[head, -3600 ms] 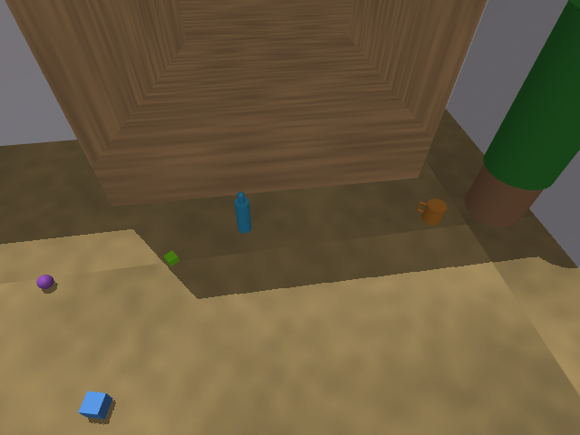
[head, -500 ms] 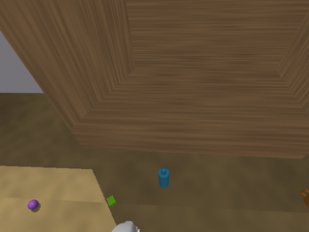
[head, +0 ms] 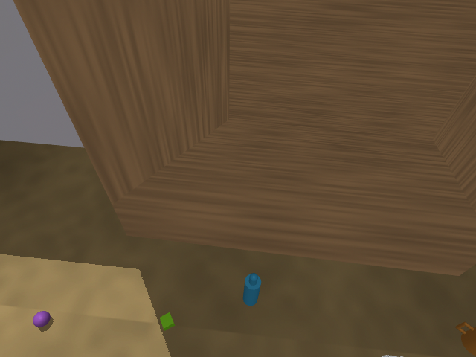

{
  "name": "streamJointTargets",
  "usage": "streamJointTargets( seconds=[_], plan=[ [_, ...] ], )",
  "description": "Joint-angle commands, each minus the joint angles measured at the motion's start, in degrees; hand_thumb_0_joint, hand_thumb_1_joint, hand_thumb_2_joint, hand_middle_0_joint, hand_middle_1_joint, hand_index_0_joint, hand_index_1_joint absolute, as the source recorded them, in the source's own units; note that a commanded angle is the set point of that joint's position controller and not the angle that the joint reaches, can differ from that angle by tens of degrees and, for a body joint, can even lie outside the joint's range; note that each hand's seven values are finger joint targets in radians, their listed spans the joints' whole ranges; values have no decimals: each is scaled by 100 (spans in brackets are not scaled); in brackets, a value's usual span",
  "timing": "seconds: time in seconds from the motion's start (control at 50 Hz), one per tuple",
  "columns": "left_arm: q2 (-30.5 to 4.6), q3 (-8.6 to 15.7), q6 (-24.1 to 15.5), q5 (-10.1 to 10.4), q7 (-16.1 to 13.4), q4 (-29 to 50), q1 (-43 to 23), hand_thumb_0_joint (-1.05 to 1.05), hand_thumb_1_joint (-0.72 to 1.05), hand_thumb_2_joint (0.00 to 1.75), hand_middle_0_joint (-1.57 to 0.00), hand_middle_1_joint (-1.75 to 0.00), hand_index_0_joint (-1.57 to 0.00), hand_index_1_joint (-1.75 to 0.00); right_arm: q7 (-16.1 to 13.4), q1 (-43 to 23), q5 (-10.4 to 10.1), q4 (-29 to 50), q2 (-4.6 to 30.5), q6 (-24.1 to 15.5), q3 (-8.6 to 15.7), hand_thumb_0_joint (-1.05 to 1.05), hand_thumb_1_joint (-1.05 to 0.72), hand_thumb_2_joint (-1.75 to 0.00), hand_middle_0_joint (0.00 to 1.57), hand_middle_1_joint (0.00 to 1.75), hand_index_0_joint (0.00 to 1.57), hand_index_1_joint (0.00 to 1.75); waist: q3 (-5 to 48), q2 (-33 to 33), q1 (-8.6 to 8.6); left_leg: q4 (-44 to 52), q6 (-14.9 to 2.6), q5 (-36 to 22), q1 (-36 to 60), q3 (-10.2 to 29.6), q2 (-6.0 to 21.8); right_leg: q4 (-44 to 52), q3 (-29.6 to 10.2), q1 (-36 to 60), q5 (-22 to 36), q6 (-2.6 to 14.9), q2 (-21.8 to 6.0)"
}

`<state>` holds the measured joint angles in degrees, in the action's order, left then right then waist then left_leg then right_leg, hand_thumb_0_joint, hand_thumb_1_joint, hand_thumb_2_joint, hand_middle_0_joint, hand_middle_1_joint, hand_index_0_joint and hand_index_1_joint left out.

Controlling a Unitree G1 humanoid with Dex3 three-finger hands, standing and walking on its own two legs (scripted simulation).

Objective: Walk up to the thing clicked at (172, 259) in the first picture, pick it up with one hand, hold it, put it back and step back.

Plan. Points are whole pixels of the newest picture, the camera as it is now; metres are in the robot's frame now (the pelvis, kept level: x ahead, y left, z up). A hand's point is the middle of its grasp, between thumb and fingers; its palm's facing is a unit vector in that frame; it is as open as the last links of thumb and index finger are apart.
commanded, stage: walk up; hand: left
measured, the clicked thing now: (167, 321) +0.40 +0.27 -0.75
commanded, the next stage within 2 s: stand in 1.36 s
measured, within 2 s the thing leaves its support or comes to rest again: neither
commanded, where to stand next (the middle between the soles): +0.07 +0.01 m, yaw -1 degrees
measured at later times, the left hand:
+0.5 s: hand out of the picture +0.13 +0.25 -0.14, palm faces -0.03 -0.94 -0.34, open 7.4 cm
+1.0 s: hand out of the picture +0.11 +0.25 -0.14, palm faces -0.04 -0.94 -0.35, open 7.4 cm
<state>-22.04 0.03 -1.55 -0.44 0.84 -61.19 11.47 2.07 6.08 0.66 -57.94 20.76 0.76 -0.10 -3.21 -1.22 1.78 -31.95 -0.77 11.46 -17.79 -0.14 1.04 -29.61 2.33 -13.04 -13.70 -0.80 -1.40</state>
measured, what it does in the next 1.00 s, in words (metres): stands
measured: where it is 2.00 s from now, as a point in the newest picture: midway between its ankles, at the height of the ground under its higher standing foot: outside the picture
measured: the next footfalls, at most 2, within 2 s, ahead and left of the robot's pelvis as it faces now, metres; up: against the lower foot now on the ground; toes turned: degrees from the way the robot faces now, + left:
none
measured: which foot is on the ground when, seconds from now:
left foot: down 0.00-1.00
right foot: down 0.00-1.00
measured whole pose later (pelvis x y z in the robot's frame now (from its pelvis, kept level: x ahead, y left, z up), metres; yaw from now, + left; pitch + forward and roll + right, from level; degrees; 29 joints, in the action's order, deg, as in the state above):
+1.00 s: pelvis +0.03 +0.00 +0.02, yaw -1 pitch -2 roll +0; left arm -20.1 0.4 -1.0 -0.8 0.4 -66.5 5.3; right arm 1.3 5.0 0.6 -66.5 20.0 0.6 0.8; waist -3.1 -0.8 -0.2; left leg -19.0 -0.6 7.9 -9.1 -1.6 0.2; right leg -18.2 1.1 -5.5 -10.5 -1.8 -2.2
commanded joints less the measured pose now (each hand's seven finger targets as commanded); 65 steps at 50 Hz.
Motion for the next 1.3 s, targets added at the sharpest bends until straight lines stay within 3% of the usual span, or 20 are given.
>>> streamJointTargets(
  seconds=[0.0,0.06,0.1,0.22,0.3,0.42,0.52,0.6,0.98,1.28],
  plan=[
    [-1184,223,-202,5,-106,228,-395,0,90,90,-20,-30,-20,-30,-97,-389,-66,226,1248,-200,276,0,-90,-90,20,30,20,30,434,35,-154,1076,-196,873,533,907,595,1113,-823,-128,-562,313,-559],
    [-1206,203,-191,1,-106,198,-617,0,90,90,-20,-30,-20,-30,-104,-363,-50,76,1262,-177,304,0,-90,-90,20,30,20,30,260,155,-230,1197,-141,859,648,836,542,1244,-797,-290,-660,260,-573],
    [-1154,189,-187,18,-109,102,-546,0,90,90,-20,-30,-20,-30,-99,-429,-62,10,1240,-186,295,0,-90,-90,20,30,20,30,218,114,-172,1315,-148,718,649,886,574,1246,-725,-192,-484,242,-547],
    [-1148,202,-193,12,-141,-2,-600,0,90,90,-20,-30,-20,-30,-127,-446,-74,-163,1172,-207,280,0,-90,-90,20,30,20,30,683,248,-161,1250,-113,-591,991,668,574,1226,-614,467,780,182,-652],
    [-1124,206,-154,32,-162,-71,-667,0,90,90,-20,-30,-20,-30,-153,-467,-66,-283,1145,-201,290,0,-90,-90,20,30,20,30,764,194,-132,1264,-104,-1216,1181,595,622,1204,-534,595,1106,153,-661],
    [-1068,202,-84,29,-169,-146,-813,0,90,90,-20,-30,-20,-30,-174,-548,-42,-408,1131,-188,302,0,-90,-90,20,30,20,30,503,10,-130,1509,-77,-918,1014,620,637,1288,-521,589,794,144,-619],
    [-1060,220,-83,6,-166,-169,-936,0,90,90,-20,-30,-20,-30,-173,-508,-52,-458,1107,-196,293,0,-90,-90,20,30,20,30,556,68,-161,1527,-54,-1017,1096,554,637,1363,-537,698,913,137,-631],
    [-1062,223,-74,-11,-162,-145,-1020,0,90,90,-20,-30,-20,-30,-172,-538,-33,-459,1151,-181,301,0,-90,-90,20,30,20,30,494,33,-179,1594,-47,-687,1050,542,617,1458,-574,659,763,124,-628],
    [-1023,238,-57,-36,-148,-166,-985,0,90,90,-20,-30,-20,-30,-175,-451,-29,-479,1144,-167,306,0,-90,-90,20,30,20,30,479,147,-218,1671,-45,-393,1080,580,575,1501,-572,616,593,126,-587],
    [-1034,258,-45,-48,-165,-158,-855,0,90,90,-20,-30,-20,-30,-194,-446,-18,-461,1131,-161,329,0,-90,-90,20,30,20,30,568,71,-199,1596,-62,-847,1276,512,589,1466,-519,668,882,113,-626]
  ],
)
